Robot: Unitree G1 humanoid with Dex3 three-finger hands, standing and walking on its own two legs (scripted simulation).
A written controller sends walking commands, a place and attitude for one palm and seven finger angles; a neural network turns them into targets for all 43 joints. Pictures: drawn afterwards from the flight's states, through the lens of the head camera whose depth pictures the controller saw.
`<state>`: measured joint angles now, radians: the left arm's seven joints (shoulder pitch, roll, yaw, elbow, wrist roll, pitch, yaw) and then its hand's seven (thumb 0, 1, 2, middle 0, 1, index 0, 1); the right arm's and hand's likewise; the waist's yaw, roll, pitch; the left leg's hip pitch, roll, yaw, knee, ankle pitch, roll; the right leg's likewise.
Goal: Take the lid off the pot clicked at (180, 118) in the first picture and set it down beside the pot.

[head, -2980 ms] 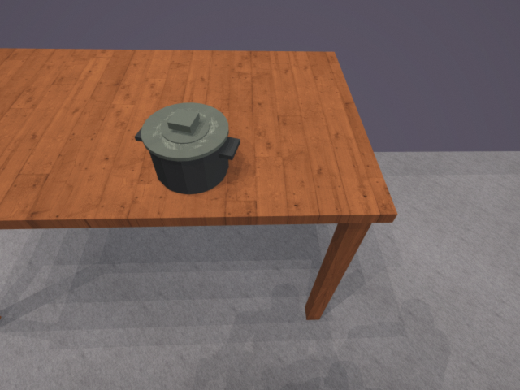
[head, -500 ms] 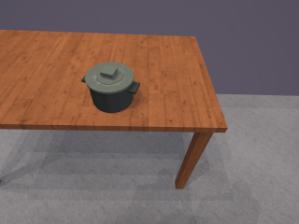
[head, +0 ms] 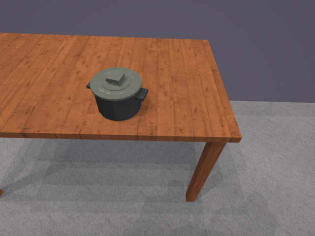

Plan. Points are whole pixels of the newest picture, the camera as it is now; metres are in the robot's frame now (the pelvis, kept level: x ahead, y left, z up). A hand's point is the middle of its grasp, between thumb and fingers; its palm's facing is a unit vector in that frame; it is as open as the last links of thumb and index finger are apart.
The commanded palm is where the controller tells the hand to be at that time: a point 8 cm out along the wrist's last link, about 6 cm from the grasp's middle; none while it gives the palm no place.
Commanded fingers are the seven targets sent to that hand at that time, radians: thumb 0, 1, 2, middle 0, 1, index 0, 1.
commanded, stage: shuffle to correct the standing spot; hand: left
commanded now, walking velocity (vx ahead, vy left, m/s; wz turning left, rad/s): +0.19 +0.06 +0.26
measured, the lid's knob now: (115, 77) +0.55 +0.17 +0.10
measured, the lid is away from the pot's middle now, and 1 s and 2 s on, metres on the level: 0.00 0.00 0.00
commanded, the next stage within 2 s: come to a stop and stand still in 0.32 s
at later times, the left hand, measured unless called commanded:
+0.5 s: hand (94, 228) +0.17 +0.20 -0.17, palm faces +0.07 -0.98 -0.16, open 7.4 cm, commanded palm none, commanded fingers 0.00 0.90 0.90 -0.20 -0.30 -0.20 -0.30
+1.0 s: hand out of the picture +0.15 +0.22 -0.18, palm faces +0.12 -0.96 -0.26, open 7.3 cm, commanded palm none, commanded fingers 0.00 0.90 0.90 -0.20 -0.30 -0.20 -0.30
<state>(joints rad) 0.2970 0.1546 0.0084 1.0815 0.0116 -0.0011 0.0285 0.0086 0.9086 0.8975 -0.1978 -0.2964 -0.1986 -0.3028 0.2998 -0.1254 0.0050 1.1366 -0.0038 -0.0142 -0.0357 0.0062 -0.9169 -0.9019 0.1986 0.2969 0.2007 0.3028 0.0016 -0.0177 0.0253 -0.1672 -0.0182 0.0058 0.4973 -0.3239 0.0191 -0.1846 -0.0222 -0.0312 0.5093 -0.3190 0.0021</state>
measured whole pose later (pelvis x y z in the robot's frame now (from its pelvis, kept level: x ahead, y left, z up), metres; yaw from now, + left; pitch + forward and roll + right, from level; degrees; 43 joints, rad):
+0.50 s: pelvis +0.09 +0.02 +0.00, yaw +4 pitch +1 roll +0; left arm 0.14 0.17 0.05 0.96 0.01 0.01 0.00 0.01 0.91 0.90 -0.19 -0.30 -0.20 -0.30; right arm 0.43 -0.07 0.02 1.10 -0.02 -0.07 -0.05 0.00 -0.91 -0.90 0.20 0.30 0.20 0.30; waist -0.03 -0.03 0.09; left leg -0.01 -0.05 0.00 0.31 -0.32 0.05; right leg -0.60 -0.05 -0.06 1.03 -0.35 -0.03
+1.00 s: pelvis +0.10 +0.01 -0.01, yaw +4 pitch -1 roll +2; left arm 0.21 0.23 0.06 0.91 0.04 0.05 0.04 0.00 0.91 0.90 -0.20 -0.30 -0.20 -0.30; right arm 0.20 -0.18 -0.05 0.94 0.00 0.02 -0.01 0.00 -0.91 -0.90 0.20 0.30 0.20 0.30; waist 0.02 -0.07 0.07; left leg -0.26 -0.01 0.04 0.63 -0.37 -0.01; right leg -0.44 -0.04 -0.01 0.57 -0.12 -0.02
